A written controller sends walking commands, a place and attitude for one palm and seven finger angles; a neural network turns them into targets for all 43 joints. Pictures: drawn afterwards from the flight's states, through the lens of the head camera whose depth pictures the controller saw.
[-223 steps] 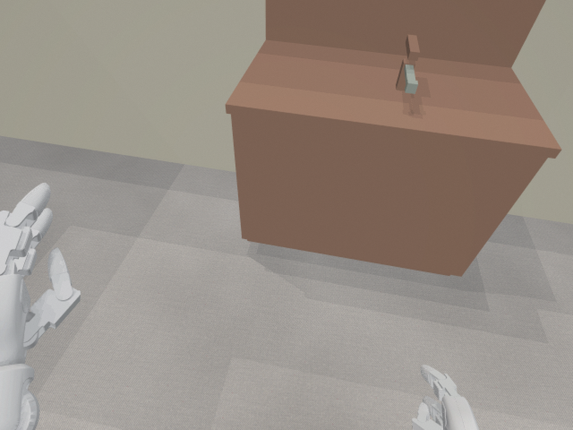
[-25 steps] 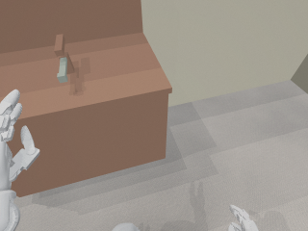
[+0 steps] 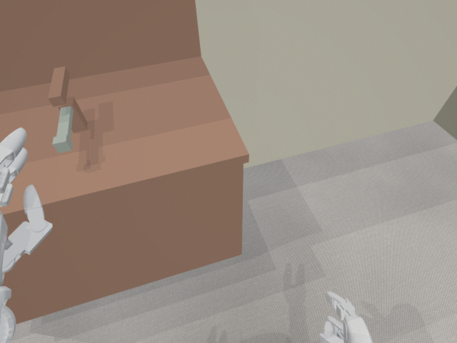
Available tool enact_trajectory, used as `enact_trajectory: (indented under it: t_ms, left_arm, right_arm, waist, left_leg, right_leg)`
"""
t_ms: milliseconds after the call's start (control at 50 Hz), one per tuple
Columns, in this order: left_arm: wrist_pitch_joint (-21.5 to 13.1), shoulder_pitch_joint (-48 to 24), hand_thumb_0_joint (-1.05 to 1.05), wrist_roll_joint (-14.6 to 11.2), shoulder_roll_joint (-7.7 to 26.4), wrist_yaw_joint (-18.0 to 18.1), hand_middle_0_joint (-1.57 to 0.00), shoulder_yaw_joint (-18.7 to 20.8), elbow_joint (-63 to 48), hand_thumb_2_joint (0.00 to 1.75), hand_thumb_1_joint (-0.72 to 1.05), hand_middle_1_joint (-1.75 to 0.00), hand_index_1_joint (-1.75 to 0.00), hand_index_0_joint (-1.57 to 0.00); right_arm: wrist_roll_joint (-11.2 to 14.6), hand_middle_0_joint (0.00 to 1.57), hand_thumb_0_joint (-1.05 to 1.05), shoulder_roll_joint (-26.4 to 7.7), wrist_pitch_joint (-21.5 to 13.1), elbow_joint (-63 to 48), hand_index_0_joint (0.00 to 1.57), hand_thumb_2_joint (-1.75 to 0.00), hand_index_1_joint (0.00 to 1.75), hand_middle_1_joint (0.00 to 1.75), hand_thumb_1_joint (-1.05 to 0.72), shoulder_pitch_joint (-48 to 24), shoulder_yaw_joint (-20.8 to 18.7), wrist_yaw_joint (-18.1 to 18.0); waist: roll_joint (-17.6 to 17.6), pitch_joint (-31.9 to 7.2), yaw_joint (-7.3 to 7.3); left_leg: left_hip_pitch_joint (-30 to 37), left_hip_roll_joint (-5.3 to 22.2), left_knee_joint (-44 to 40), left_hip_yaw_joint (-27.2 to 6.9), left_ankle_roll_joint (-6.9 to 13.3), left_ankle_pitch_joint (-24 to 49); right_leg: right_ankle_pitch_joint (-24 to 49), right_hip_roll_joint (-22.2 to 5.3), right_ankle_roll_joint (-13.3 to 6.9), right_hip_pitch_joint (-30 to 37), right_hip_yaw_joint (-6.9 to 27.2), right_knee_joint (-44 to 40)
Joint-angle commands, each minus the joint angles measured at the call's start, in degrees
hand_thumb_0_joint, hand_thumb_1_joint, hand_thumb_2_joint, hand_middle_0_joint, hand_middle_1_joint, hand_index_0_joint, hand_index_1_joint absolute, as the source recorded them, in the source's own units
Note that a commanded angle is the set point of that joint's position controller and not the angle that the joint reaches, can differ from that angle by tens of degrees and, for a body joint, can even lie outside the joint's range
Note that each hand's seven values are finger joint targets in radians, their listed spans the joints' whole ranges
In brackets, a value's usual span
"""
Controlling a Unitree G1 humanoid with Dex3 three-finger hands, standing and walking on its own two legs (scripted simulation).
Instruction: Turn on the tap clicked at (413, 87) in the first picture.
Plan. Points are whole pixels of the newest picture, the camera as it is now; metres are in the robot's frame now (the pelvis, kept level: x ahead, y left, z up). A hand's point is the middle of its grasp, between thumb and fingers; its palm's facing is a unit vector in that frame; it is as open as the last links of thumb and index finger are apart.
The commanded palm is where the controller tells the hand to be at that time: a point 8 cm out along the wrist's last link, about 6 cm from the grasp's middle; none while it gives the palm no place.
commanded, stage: take the last steps up to it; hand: left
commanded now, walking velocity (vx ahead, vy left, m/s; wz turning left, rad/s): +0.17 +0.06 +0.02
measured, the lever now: (62, 143) +0.49 +0.41 +0.05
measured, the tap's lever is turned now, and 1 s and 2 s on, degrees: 0 0 0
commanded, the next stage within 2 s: come to a stop and stand still in 0.12 s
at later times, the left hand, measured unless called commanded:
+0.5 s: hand (69, 178) +0.29 +0.23 +0.19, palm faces +0.37 -0.82 -0.43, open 7.4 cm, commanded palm +0.23 +0.28 +0.19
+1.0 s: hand (50, 197) +0.26 +0.25 +0.19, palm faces +0.35 -0.85 -0.39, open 7.4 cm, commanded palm +0.19 +0.29 +0.19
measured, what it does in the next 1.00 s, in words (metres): steps on the spot: left foot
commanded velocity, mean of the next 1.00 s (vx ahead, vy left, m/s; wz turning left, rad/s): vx -0.02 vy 0.01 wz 0.00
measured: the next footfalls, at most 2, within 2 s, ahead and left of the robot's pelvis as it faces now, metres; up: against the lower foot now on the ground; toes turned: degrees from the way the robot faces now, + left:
left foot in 0.26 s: +0.09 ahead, +0.11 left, +0.00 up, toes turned +1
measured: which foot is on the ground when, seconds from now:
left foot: up 0.00-0.24, down 0.26-1.00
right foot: down 0.00-1.00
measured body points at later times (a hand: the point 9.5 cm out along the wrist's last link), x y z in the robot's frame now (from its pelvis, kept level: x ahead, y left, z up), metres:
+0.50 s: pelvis +0.07 +0.00 +0.01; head +0.09 +0.00 +0.46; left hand +0.26 +0.27 +0.21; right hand +0.25 -0.21 -0.06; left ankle +0.10 +0.12 -0.72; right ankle +0.07 -0.10 -0.72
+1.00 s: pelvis +0.02 +0.01 +0.02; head +0.04 +0.02 +0.46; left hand +0.23 +0.29 +0.21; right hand +0.18 -0.24 -0.06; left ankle +0.05 +0.11 -0.72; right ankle +0.07 -0.10 -0.72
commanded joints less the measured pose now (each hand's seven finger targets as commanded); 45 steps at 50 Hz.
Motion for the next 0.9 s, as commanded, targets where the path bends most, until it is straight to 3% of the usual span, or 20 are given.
enact_trajectory:
  t_ms: [0,40,80,140,200,220,240,260,280,380,480,540,600,680,740,760,780,800,820,880]
  left_arm:
    - [-2.88,-4.91,0.00,-0.91,10.13,0.99,-0.20,8.42,-7.58,0.90,0.90,-0.30,-0.30,-0.20]
    - [-4.03,-5.03,0.00,-0.16,9.36,1.00,-0.20,7.90,-9.58,0.90,0.90,-0.30,-0.30,-0.20]
    - [-4.45,-3.56,0.00,0.21,8.43,1.29,-0.20,7.12,-10.27,0.90,0.90,-0.30,-0.30,-0.20]
    - [-4.43,-1.89,0.00,-0.09,8.15,1.99,-0.20,7.12,-12.95,0.90,0.90,-0.30,-0.30,-0.20]
    - [-3.85,-2.60,0.00,-0.29,8.42,2.40,-0.20,6.89,-14.51,0.90,0.90,-0.30,-0.30,-0.20]
    - [-3.88,-3.20,0.00,-0.48,8.64,2.33,-0.20,6.62,-15.40,0.90,0.90,-0.30,-0.30,-0.20]
    - [-3.98,-3.34,0.00,-0.75,8.95,2.34,-0.20,7.04,-15.78,0.90,0.90,-0.30,-0.30,-0.20]
    - [-4.04,-3.09,0.00,-1.09,8.81,1.96,-0.20,6.60,-13.63,0.90,0.90,-0.30,-0.30,-0.20]
    - [-4.16,-3.26,0.00,-1.14,9.33,1.42,-0.20,7.13,-12.76,0.90,0.90,-0.30,-0.30,-0.20]
    - [-2.42,0.65,0.00,-1.08,7.62,0.89,-0.20,5.71,-14.89,0.90,0.90,-0.30,-0.30,-0.20]
    - [-1.10,-0.41,0.00,-1.10,8.04,0.99,-0.20,6.46,-13.09,0.90,0.90,-0.30,-0.30,-0.20]
    - [0.14,-0.91,0.00,-2.02,8.02,1.03,-0.20,5.81,-10.63,0.90,0.90,-0.30,-0.30,-0.20]
    - [0.29,-2.79,0.00,-1.67,8.52,1.34,-0.20,6.06,-9.44,0.90,0.90,-0.30,-0.30,-0.20]
    - [-0.12,-2.40,0.00,-0.90,8.25,1.72,-0.20,6.22,-9.63,0.90,0.90,-0.30,-0.30,-0.20]
    - [-0.18,-1.73,0.00,-1.02,7.85,1.76,-0.20,4.97,-11.97,0.90,0.90,-0.30,-0.30,-0.20]
    - [-4.44,-56.14,0.00,6.07,50.42,1.30,-0.20,38.37,-17.31,0.90,0.90,-0.30,-0.30,-0.20]
    - [-2.46,-24.48,0.00,1.26,18.74,-2.00,-0.20,15.56,12.69,0.90,0.90,-0.30,-0.30,-0.20]
    - [-3.40,-16.61,0.00,0.05,12.74,-2.56,-0.20,10.99,10.18,0.90,0.90,-0.30,-0.30,-0.20]
    - [-5.23,-14.55,0.00,-1.49,6.49,-2.72,-0.20,5.59,4.93,0.90,0.90,-0.30,-0.30,-0.20]
    - [-6.60,-5.97,0.00,-2.13,8.08,-2.25,-0.20,3.53,-9.10,0.90,0.90,-0.30,-0.30,-0.20]
  right_arm:
    - [0.06,0.20,0.00,-7.72,-2.47,-7.15,0.20,-0.90,0.30,0.30,-0.90,-5.73,-3.52,-0.57]
    - [-0.14,0.20,0.00,-7.01,-1.48,-6.62,0.20,-0.90,0.30,0.30,-0.90,-6.67,-2.77,-0.63]
    - [-0.49,0.20,0.00,-6.76,-1.14,-7.41,0.20,-0.90,0.30,0.30,-0.90,-6.62,-2.72,-0.82]
    - [-0.88,0.20,0.00,-6.57,-1.33,-8.94,0.20,-0.90,0.30,0.30,-0.90,-6.44,-3.02,-0.85]
    - [-0.74,0.20,0.00,-7.72,-1.00,-9.76,0.20,-0.90,0.30,0.30,-0.90,-4.73,-4.20,-1.20]
    - [-0.37,0.20,0.00,-8.43,-0.69,-10.02,0.20,-0.90,0.30,0.30,-0.90,-4.23,-4.60,-1.60]
    - [-0.12,0.20,0.00,-9.76,-0.61,-10.62,0.20,-0.90,0.30,0.30,-0.90,-4.16,-4.83,-1.58]
    - [0.22,0.20,0.00,-9.86,-0.73,-10.91,0.20,-0.90,0.30,0.30,-0.90,-3.82,-4.93,-1.12]
    - [-0.91,0.20,0.00,-9.21,-1.14,-10.32,0.20,-0.90,0.30,0.30,-0.90,-3.97,-4.42,-0.99]
    - [-0.48,0.20,0.00,-9.32,-2.85,-9.84,0.20,-0.90,0.30,0.30,-0.90,-2.84,-4.25,0.63]
    - [-0.37,0.20,0.00,-9.31,-2.99,-10.57,0.20,-0.90,0.30,0.30,-0.90,-4.09,-3.11,-0.08]
    - [0.02,0.20,0.00,-7.90,-2.38,-10.55,0.20,-0.90,0.30,0.30,-0.90,-3.57,-2.98,-0.78]
    - [-0.16,0.20,0.00,-7.08,-1.61,-9.53,0.20,-0.90,0.30,0.30,-0.90,-5.06,-2.10,-0.85]
    - [-0.44,0.20,0.00,-7.14,-0.55,-9.36,0.20,-0.90,0.30,0.30,-0.90,-5.82,-1.62,-1.77]
    - [-0.42,0.20,0.00,-8.80,-0.07,-9.87,0.20,-0.90,0.30,0.30,-0.90,-5.38,-2.72,-2.05]
    - [-1.49,0.20,0.00,-9.95,-4.54,-9.91,0.20,-0.90,0.30,0.30,-0.90,3.64,-5.89,-2.36]
    - [-0.86,0.20,0.00,-6.18,-5.41,-7.42,0.20,-0.90,0.30,0.30,-0.90,0.05,-4.64,-1.23]
    - [0.69,0.20,0.00,-8.29,-5.84,-10.24,0.20,-0.90,0.30,0.30,-0.90,-1.02,-4.25,-0.35]
    - [1.17,0.20,0.00,-7.66,-6.03,-9.87,0.20,-0.90,0.30,0.30,-0.90,-1.82,-3.62,1.10]
    - [0.43,0.20,0.00,-10.31,-7.19,-10.72,0.20,-0.90,0.30,0.30,-0.90,-4.06,-4.43,2.32]
  waist:
    - [-13.97,-4.76,-0.31]
    - [-9.15,-7.06,-0.52]
    - [-11.24,-8.84,-0.26]
    - [-10.77,-11.04,0.90]
    - [-6.68,-10.88,-0.21]
    - [-2.27,-10.44,-0.69]
    - [5.57,-11.83,-0.26]
    - [9.04,-11.43,0.22]
    - [13.70,-10.00,-0.61]
    - [10.22,-11.18,-0.41]
    - [6.49,-9.68,-0.21]
    - [-7.50,-10.09,-0.94]
    - [-12.02,-9.33,-0.34]
    - [-10.23,-11.05,-0.22]
    - [-3.63,-10.99,-0.14]
    - [-14.55,1.83,2.69]
    - [-13.83,-9.20,2.42]
    - [-6.24,-7.51,2.73]
    - [3.85,-11.21,1.47]
    - [2.41,-12.67,2.54]
  left_leg:
    - [-20.38,-1.57,25.19,-6.02,-0.44,-2.55]
    - [-16.46,-0.54,17.64,-4.40,-0.59,-1.05]
    - [-9.63,-1.24,5.82,-1.40,0.03,1.37]
    - [-3.85,-3.85,-7.09,3.13,0.54,5.85]
    - [6.94,-4.63,-18.81,3.78,0.77,15.22]
    - [12.12,-1.27,-21.44,0.32,1.69,20.24]
    - [16.75,6.96,-21.66,-9.74,5.44,32.73]
    - [18.31,13.27,-22.48,-17.16,8.94,43.97]
    - [16.38,15.85,-25.85,-23.05,10.45,46.84]
    - [16.56,11.10,-20.87,-8.35,6.44,51.30]
    - [4.69,8.01,-19.02,-4.37,2.53,30.88]
    - [3.05,-1.22,-9.61,-0.54,-1.29,12.48]
    - [-2.60,-4.08,-0.13,-5.22,-0.62,-1.13]
    - [-0.71,-4.43,-10.80,-4.57,-0.28,4.92]
    - [7.14,-0.98,-19.91,-6.11,0.86,22.28]
    - [-4.14,-4.27,-10.65,-0.03,0.90,20.22]
    - [-0.20,-7.16,-8.12,-5.33,1.61,13.33]
    - [1.34,-5.63,-10.49,-4.27,0.70,10.34]
    - [4.57,-5.05,-16.73,-3.88,1.02,13.03]
    - [6.66,-2.98,-21.58,-7.00,2.36,18.35]
  right_leg:
    - [11.68,-21.66,-10.24,15.11,31.57,-19.88]
    - [26.13,-18.56,-8.12,15.81,19.37,-15.93]
    - [31.79,-16.00,-6.43,14.90,12.67,-13.98]
    - [29.30,-14.15,-5.71,17.38,10.52,-12.37]
    - [19.80,-11.48,-2.78,12.89,9.59,-8.08]
    - [16.69,-9.39,-0.82,8.89,8.19,-3.39]
    - [8.20,-4.07,2.02,2.67,5.51,3.55]
    - [-12.15,-0.92,3.05,-2.95,5.28,7.98]
    - [-18.05,0.14,3.33,-5.72,6.76,14.43]
    - [-6.63,0.95,3.20,0.50,5.34,0.85]
    - [10.44,-0.32,3.11,13.43,5.99,-11.51]
    - [26.55,-9.84,-1.30,9.12,18.98,-14.72]
    - [31.93,-15.39,-4.92,10.69,21.66,-16.20]
    - [34.56,-12.20,-3.26,15.83,15.11,-11.92]
    - [19.83,-8.07,-0.20,11.59,13.17,-10.77]
    - [22.36,-6.16,3.97,2.45,17.43,-17.91]
    - [26.66,-12.60,-4.14,7.41,22.70,-14.11]
    - [29.08,-13.63,-3.15,9.91,25.45,-16.88]
    - [27.15,-12.80,-3.11,14.40,21.51,-14.30]
    - [8.04,-5.61,0.59,14.08,13.62,-12.64]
